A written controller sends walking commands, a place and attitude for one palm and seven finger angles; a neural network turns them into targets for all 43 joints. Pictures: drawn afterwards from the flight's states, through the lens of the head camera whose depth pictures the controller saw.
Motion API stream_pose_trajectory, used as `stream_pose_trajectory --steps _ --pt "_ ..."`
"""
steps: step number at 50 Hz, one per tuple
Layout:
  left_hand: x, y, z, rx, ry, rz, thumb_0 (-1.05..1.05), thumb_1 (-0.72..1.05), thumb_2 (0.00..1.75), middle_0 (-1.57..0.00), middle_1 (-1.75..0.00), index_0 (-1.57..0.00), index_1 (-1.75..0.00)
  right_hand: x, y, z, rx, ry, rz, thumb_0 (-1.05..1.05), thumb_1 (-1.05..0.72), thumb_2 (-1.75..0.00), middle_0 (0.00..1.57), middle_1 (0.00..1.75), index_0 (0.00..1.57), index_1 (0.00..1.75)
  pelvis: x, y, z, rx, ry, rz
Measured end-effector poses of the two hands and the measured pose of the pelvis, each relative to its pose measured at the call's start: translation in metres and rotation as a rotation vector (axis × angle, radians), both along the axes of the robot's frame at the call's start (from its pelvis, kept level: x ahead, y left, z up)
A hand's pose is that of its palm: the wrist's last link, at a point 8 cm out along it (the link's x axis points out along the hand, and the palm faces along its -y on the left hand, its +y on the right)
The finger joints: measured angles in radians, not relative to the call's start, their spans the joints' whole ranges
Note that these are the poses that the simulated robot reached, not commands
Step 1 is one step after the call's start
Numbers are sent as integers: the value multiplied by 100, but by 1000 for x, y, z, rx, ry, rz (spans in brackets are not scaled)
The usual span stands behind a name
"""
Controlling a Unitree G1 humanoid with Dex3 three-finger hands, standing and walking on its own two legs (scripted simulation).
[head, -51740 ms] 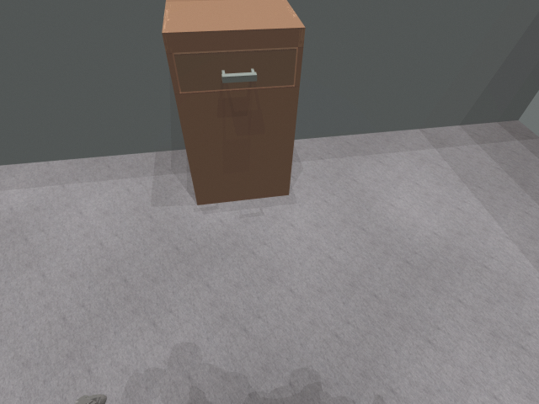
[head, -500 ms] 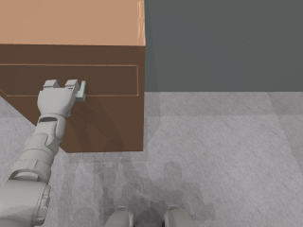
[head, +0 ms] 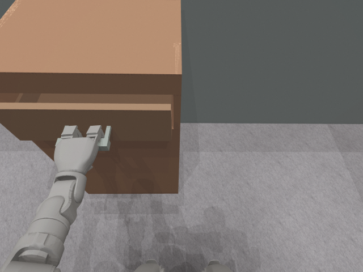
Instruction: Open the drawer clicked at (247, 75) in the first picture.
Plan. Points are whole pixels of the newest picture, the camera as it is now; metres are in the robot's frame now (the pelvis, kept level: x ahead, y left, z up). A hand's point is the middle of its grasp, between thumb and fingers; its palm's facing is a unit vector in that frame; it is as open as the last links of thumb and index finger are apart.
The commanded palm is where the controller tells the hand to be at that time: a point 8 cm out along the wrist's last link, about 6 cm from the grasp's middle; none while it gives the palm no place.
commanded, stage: pull the drawer open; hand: left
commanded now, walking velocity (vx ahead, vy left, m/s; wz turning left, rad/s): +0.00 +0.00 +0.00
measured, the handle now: (85, 137) +0.43 +0.26 -0.01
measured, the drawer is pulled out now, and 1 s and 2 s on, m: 0.05 0.16 0.28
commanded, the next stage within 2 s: none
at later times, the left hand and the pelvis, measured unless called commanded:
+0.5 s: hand (81, 188) +0.31 +0.24 -0.04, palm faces -0.02 -0.04 -1.00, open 5.8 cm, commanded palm +0.28 +0.23 +0.02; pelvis +0.00 -0.01 +0.00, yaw +1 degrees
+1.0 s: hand (75, 211) +0.26 +0.24 -0.03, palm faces -0.02 -0.04 -1.00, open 5.8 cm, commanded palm +0.22 +0.24 +0.02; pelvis -0.01 -0.02 +0.00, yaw +1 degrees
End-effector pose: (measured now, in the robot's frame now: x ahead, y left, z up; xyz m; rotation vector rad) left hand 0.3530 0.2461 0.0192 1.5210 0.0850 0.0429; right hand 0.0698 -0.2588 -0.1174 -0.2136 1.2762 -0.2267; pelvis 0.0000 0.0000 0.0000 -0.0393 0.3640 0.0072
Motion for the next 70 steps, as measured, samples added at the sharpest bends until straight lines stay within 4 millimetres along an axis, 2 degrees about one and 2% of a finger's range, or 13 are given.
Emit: stream_pose_trajectory --steps 9,16,25,44,55,70 --pt "-24 -2 0 7 -5 24 1 70 80 -27 -134 -38 -133 42 2 6 6 -105 57 0 -91 -89 20 30 21 30 0 -3 2 2 -26 12" --pt "-43 -4 1 7 4 37 1 70 79 -27 -133 -38 -133 60 3 12 10 -170 85 0 -91 -89 20 30 20 30 -1 -7 3 7 -44 14" --pt "-67 -5 0 10 -6 46 2 70 80 -27 -132 -38 -134 63 0 11 12 -197 107 0 -91 -89 20 30 20 30 -4 -12 0 13 -58 19" --pt "-102 -7 1 12 4 64 2 70 79 -27 -130 -39 -134 59 -5 9 17 -235 104 1 -91 -89 20 30 20 30 -10 -18 -1 26 -78 6" --pt "-130 -8 0 7 -5 64 2 70 80 -27 -131 -39 -134 77 -4 13 15 -288 135 1 -91 -90 20 30 20 30 -9 -19 -3 28 -85 7" --pt "-167 -10 1 3 6 83 3 69 79 -27 -130 -40 -134 103 10 17 55 -364 183 1 -91 -90 20 30 20 30 -7 -19 -7 31 -88 6"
